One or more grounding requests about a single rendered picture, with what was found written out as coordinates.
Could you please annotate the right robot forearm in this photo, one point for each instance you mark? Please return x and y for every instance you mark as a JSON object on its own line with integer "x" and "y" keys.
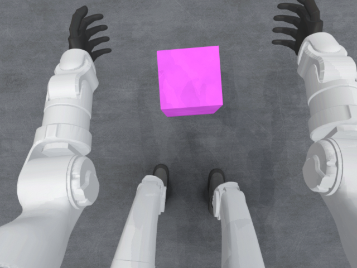
{"x": 331, "y": 87}

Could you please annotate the right robot upper arm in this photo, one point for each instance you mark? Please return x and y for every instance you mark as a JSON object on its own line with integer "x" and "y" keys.
{"x": 331, "y": 170}

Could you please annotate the carton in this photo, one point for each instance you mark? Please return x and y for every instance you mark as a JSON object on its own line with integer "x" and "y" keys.
{"x": 189, "y": 81}

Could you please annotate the left robot thigh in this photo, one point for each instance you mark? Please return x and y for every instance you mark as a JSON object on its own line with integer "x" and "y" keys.
{"x": 137, "y": 244}

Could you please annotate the right robot hand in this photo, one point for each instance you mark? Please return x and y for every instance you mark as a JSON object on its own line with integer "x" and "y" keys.
{"x": 308, "y": 23}

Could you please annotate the left robot forearm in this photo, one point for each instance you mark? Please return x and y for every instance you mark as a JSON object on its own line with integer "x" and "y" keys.
{"x": 67, "y": 111}

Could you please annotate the right robot foot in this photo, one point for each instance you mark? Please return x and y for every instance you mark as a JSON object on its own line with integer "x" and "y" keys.
{"x": 216, "y": 177}

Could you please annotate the left robot upper arm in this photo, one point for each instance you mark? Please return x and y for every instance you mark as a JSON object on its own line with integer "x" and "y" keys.
{"x": 53, "y": 192}

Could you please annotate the left robot hand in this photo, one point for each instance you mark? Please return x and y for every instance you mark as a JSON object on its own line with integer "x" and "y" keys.
{"x": 79, "y": 36}

